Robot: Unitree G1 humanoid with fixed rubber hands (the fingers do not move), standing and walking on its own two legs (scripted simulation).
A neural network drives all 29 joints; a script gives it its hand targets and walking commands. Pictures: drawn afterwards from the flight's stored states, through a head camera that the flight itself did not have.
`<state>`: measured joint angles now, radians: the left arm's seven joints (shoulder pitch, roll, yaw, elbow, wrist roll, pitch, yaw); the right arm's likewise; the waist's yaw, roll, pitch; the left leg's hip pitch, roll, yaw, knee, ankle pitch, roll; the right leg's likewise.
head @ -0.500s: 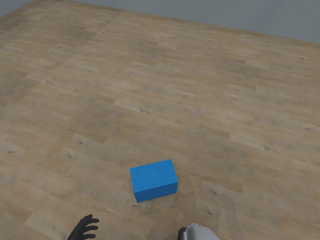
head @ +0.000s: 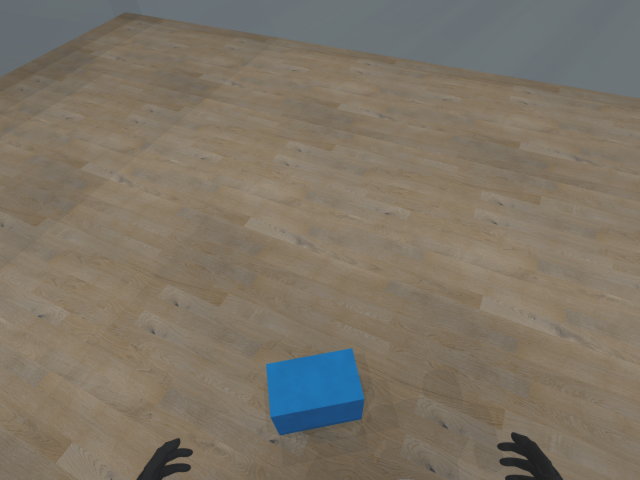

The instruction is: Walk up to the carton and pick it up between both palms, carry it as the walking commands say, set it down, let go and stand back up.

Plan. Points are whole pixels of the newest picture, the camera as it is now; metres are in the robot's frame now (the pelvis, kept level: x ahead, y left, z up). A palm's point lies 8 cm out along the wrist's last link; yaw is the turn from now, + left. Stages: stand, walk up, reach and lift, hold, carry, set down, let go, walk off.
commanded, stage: walk up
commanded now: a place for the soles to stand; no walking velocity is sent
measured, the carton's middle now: (315, 392) +0.43 +0.07 -0.66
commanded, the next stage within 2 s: none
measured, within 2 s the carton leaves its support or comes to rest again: neither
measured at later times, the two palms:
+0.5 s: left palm out of the picture +0.08 +0.25 -0.10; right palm out of the picture +0.07 -0.24 -0.11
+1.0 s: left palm out of the picture +0.06 +0.23 -0.10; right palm out of the picture +0.12 -0.24 -0.10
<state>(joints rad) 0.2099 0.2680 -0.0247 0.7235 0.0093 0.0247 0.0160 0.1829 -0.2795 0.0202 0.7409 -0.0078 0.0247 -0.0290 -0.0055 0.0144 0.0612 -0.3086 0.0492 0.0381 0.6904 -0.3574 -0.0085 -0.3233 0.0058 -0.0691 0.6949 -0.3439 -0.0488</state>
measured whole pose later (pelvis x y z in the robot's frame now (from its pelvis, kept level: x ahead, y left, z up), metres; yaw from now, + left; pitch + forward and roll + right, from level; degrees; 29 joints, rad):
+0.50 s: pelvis -0.02 +0.00 +0.01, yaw +1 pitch -1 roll +0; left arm 0.24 0.26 -0.03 0.75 0.02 0.03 0.00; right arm 0.25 -0.25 0.04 0.80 -0.01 0.00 -0.01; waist -0.01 0.00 0.04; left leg -0.31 0.04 0.01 0.60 -0.27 -0.02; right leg -0.31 0.00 -0.09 0.59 -0.27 -0.04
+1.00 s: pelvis +0.03 -0.01 +0.01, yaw +7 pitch +0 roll +0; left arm 0.35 0.23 -0.05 0.74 0.04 -0.02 0.01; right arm 0.33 -0.22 0.00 0.76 -0.01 -0.02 0.00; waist -0.01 -0.01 0.00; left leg -0.32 0.02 0.00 0.64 -0.31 0.00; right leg -0.21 -0.01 -0.15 0.55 -0.34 -0.05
